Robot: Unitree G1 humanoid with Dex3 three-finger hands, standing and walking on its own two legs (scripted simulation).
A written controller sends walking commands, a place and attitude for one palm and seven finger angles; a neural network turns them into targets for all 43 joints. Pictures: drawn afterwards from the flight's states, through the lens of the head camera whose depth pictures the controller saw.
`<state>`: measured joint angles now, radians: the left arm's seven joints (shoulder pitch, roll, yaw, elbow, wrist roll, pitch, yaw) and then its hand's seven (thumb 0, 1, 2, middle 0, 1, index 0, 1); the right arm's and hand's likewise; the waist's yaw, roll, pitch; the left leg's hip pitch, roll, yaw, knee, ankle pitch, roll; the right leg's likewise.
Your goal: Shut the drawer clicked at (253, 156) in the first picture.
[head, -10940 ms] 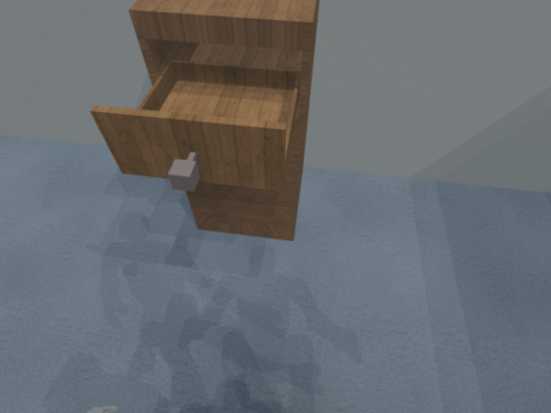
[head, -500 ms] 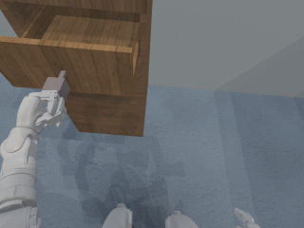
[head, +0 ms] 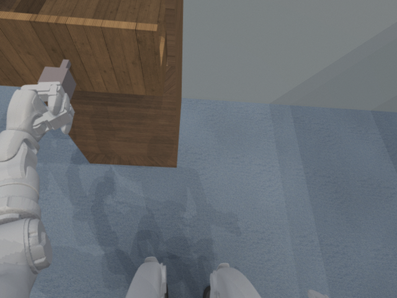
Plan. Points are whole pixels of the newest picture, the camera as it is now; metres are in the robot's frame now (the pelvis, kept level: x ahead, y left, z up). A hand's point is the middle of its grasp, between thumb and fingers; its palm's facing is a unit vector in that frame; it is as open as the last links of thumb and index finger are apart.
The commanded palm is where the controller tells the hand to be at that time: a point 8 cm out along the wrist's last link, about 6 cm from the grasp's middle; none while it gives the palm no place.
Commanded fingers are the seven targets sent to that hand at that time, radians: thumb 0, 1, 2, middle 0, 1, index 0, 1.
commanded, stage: push the drawer shut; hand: left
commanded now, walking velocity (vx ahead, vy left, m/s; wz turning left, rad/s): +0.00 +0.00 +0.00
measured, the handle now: (61, 76) +0.54 +0.27 +0.08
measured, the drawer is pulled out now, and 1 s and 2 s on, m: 0.11 0.00 0.00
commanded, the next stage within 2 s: pull the fist back off the drawer in 1.24 s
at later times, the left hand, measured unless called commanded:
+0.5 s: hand (73, 86) +0.51 +0.25 +0.07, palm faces -0.05 -1.00 -0.03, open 3.3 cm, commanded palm +0.50 +0.29 +0.08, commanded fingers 0.00 0.90 0.90 -1.40 -1.60 -1.40 -1.60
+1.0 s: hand (79, 68) +0.56 +0.24 +0.07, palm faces -0.03 -1.00 -0.02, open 3.4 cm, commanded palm +0.57 +0.28 +0.08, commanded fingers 0.00 0.90 0.90 -1.40 -1.60 -1.40 -1.60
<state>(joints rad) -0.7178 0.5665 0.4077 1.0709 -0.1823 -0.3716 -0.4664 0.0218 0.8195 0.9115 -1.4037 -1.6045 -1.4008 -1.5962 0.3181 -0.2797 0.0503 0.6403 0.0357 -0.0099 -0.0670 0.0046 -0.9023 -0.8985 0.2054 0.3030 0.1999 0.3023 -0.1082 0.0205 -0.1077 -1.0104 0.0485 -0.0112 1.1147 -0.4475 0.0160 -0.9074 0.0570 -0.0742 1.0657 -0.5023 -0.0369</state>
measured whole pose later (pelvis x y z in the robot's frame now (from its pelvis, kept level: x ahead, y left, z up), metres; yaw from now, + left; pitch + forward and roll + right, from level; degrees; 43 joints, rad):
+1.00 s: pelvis +0.01 +0.03 -0.01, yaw -2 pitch +26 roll -6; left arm -1.10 0.74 0.44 1.30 -0.03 -0.32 -0.36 0.08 0.79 0.89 -1.40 -1.60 -1.40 -1.60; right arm 0.38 -0.28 0.08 0.63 -0.02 0.06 -0.03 0.00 -0.90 -0.90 0.21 0.30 0.20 0.30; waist -0.24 0.04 -0.09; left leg -1.16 0.05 -0.01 1.16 -0.46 0.05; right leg -1.04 0.06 -0.07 1.06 -0.49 0.00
